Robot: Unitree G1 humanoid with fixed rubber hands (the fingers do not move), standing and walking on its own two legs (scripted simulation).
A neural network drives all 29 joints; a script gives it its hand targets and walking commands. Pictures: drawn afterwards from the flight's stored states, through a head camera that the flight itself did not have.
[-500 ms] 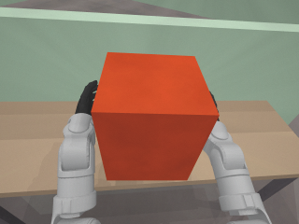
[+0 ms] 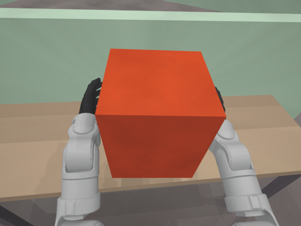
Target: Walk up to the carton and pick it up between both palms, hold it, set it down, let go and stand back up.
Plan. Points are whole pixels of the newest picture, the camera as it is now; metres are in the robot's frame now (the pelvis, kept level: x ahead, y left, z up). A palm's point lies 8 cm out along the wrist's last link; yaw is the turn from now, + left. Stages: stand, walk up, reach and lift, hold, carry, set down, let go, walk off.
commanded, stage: hold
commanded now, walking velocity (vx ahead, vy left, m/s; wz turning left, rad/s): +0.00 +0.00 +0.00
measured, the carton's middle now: (154, 118) +0.35 +0.00 +0.14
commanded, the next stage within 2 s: none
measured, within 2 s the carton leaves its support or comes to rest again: neither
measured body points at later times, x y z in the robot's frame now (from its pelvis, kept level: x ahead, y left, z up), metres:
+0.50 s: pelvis +0.01 +0.00 +0.00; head +0.00 +0.01 +0.45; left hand +0.37 +0.14 +0.19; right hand +0.36 -0.17 +0.17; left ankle +0.03 +0.12 -0.75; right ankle +0.00 -0.10 -0.75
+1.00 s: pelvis +0.01 +0.01 +0.00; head +0.00 +0.02 +0.45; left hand +0.37 +0.15 +0.20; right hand +0.36 -0.16 +0.18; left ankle +0.03 +0.12 -0.75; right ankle +0.00 -0.10 -0.75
